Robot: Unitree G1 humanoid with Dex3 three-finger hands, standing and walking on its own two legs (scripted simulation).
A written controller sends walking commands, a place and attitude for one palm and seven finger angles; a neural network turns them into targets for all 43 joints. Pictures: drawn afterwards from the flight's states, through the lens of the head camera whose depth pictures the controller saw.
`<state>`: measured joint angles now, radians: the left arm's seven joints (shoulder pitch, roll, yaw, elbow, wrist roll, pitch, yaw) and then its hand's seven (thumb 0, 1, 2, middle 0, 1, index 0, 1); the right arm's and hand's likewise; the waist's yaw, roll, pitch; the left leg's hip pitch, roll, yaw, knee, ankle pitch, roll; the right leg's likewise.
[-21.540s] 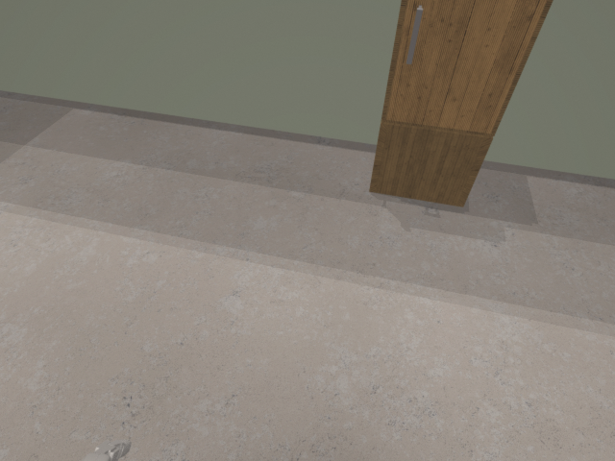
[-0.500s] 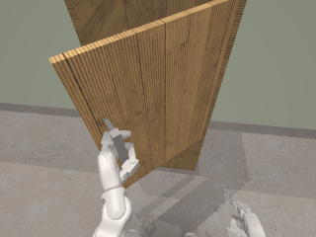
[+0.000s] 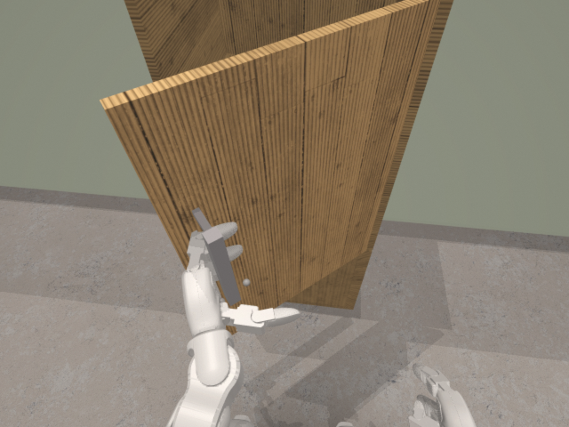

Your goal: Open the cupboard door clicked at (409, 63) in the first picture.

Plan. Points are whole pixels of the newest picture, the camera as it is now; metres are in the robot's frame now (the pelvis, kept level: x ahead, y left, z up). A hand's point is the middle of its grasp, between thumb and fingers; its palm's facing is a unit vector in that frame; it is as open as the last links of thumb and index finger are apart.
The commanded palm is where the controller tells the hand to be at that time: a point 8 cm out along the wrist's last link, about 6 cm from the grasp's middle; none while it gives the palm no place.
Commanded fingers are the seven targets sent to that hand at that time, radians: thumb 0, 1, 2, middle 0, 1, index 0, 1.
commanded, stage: open thumb and fingers to let go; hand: left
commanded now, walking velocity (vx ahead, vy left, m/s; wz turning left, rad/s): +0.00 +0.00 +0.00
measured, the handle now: (217, 260) +0.33 +0.11 +0.06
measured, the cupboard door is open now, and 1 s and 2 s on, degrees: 41 43 43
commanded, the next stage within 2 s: slide the hand sideways off the handle in 0.20 s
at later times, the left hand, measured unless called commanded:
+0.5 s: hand (236, 312) +0.26 +0.08 +0.05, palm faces -0.20 -0.98 -0.09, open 15.9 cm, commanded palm +0.24 +0.13 +0.05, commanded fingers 0.00 -0.50 0.30 -0.15 -0.30 -0.15 -0.30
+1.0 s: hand (202, 341) +0.22 +0.11 +0.06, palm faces -0.13 -0.99 -0.02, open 16.2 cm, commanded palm +0.20 +0.18 +0.05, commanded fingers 0.00 -0.50 0.30 -0.15 -0.30 -0.15 -0.30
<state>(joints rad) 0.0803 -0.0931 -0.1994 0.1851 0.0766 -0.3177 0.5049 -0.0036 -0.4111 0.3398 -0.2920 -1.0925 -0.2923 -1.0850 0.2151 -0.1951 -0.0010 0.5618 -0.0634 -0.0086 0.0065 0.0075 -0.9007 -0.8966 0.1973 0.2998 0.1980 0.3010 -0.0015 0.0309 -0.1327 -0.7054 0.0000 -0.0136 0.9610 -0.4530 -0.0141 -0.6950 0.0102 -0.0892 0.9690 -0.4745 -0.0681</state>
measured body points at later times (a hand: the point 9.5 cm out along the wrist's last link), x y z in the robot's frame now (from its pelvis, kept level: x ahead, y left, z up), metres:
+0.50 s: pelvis -0.01 +0.02 +0.00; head +0.03 +0.00 +0.44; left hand +0.26 +0.13 +0.06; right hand +0.16 -0.20 -0.10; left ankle +0.01 +0.13 -0.68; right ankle +0.01 -0.08 -0.68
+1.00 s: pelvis -0.01 +0.03 -0.01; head +0.04 +0.02 +0.44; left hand +0.22 +0.17 +0.06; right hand +0.18 -0.19 -0.09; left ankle +0.01 +0.13 -0.68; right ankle +0.01 -0.08 -0.68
